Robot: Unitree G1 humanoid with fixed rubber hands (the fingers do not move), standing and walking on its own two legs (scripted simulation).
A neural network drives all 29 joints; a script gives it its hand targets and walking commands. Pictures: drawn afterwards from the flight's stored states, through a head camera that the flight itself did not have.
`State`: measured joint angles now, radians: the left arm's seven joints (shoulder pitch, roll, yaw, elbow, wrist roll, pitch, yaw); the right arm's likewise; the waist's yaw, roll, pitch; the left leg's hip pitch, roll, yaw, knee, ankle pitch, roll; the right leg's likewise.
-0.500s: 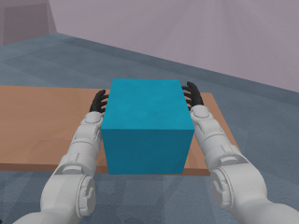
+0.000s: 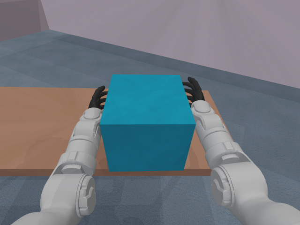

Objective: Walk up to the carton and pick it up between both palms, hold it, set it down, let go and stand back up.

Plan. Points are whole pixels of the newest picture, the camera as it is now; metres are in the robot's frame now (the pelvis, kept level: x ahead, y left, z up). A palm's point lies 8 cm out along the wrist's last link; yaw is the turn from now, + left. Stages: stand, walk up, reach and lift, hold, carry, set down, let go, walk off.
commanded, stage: reach and lift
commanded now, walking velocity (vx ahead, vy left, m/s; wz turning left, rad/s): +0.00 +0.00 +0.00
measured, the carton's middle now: (146, 120) +0.35 +0.03 +0.14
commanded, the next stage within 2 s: hold in 0.14 s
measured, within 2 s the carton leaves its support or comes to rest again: neither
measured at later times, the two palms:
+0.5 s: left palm (91, 103) +0.36 +0.18 +0.19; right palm (200, 99) +0.37 -0.11 +0.21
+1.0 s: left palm (90, 107) +0.34 +0.18 +0.19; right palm (201, 101) +0.36 -0.11 +0.21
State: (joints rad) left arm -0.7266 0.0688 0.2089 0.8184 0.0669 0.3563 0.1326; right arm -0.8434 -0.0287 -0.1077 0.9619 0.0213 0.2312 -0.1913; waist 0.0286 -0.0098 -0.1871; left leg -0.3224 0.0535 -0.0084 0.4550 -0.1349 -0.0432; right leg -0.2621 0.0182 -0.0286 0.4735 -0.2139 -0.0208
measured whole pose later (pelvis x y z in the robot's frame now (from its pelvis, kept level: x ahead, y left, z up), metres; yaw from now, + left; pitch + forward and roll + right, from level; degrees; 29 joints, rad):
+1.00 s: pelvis -0.02 +0.01 +0.00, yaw +0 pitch -5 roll -1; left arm -0.73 0.07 0.21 0.61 0.07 0.55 0.12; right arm -0.84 -0.03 -0.11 0.82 0.07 0.35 -0.20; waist 0.00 -0.01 -0.13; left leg -0.25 0.05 -0.01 0.43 -0.10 -0.04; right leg -0.18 0.02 -0.03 0.44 -0.18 -0.01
